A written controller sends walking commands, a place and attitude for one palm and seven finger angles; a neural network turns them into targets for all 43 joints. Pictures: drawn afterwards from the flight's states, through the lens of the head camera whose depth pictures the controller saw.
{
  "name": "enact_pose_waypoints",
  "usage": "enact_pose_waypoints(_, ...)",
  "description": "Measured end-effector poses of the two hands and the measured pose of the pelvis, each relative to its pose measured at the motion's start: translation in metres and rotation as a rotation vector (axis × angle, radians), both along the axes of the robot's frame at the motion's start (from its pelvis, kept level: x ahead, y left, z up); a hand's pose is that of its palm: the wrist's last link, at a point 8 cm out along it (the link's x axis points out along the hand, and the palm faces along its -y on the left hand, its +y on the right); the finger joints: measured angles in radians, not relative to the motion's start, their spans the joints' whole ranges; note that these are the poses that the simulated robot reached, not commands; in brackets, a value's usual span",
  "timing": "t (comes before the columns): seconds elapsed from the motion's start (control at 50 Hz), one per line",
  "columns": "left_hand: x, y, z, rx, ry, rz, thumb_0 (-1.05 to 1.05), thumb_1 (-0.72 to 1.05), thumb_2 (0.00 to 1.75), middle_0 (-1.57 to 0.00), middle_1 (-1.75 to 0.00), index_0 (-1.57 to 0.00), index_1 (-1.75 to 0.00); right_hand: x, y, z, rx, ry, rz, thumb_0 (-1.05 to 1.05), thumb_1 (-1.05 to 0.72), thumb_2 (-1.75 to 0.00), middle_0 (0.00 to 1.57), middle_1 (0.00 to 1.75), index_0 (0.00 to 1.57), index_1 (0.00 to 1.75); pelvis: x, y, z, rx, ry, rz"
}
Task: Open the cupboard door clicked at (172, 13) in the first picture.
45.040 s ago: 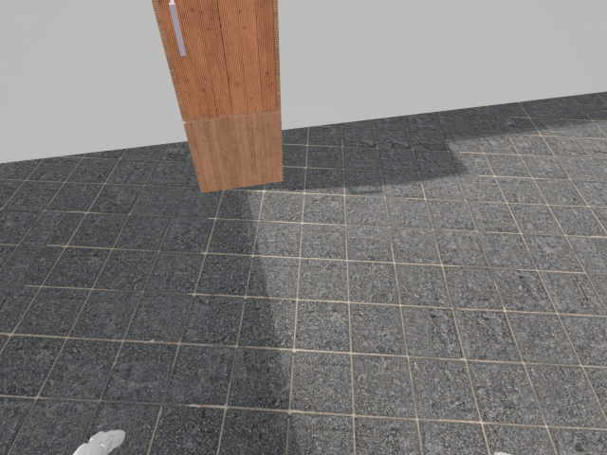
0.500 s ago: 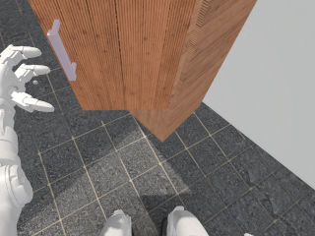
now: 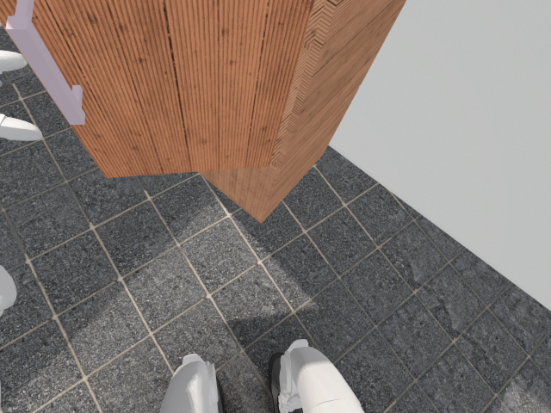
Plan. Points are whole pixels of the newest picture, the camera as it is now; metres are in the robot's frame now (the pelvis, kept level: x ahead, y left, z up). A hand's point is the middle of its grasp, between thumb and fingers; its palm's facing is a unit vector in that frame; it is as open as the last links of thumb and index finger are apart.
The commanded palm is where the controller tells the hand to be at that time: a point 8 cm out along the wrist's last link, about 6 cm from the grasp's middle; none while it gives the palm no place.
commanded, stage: move the hooked fingers beside the handle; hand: left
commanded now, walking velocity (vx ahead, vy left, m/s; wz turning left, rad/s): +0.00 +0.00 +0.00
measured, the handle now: (54, 66) +0.56 +0.24 +0.08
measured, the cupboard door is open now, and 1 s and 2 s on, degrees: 48 47 45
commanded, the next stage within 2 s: slide the fingers in behind the handle in 0.70 s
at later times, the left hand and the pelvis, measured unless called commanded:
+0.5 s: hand out of the picture +0.51 +0.28 +0.08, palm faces +0.03 -1.00 -0.02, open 14.0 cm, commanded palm +0.50 +0.31 +0.07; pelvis +0.01 +0.00 +0.00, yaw +0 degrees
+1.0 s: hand (7, 93) +0.51 +0.28 +0.08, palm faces +0.05 -1.00 -0.02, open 13.9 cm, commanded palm +0.50 +0.30 +0.07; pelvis +0.00 -0.01 +0.00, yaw +0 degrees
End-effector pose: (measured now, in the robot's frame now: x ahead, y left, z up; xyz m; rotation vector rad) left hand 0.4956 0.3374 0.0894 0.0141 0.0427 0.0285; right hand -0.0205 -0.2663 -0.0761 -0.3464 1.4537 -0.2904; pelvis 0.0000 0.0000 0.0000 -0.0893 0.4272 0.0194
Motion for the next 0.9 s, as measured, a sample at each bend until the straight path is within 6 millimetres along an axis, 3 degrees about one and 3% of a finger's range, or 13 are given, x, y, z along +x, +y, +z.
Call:
enact_pose_waypoints(0.22, -0.007, 0.0, -0.009, -0.002, 0.014, 0.003, -0.01, -0.5, 0.3, -0.3, -1.2, -0.3, -1.2, 0.008, 0.011, 0.001, 0.037, -0.001, -0.013, 0.01, -0.9, -0.9, 0.2, 0.3, 0.2, 0.3, 0.009, 0.004, 0.005, -0.003, -0.007, -0.009)
enact_pose_waypoints(0.5, -0.012, 0.0, -0.008, 0.008, 0.011, 0.002, -0.01, -0.5, 0.3, -0.3, -1.2, -0.3, -1.2, 0.033, 0.002, -0.001, 0.014, -0.048, 0.038, 0.0, -0.91, -0.9, 0.2, 0.3, 0.2, 0.3, 0.006, 0.002, 0.004, -0.004, -0.018, 0.011)
enact_pose_waypoints(0.9, -0.008, -0.007, -0.008, 0.002, 0.019, 0.014, -0.01, -0.5, 0.3, -0.3, -1.2, -0.31, -1.2, 0.016, -0.002, -0.004, 0.024, -0.023, 0.012, 0.0, -0.91, -0.9, 0.2, 0.3, 0.2, 0.3, 0.003, -0.006, 0.001, 0.001, -0.012, 0.005)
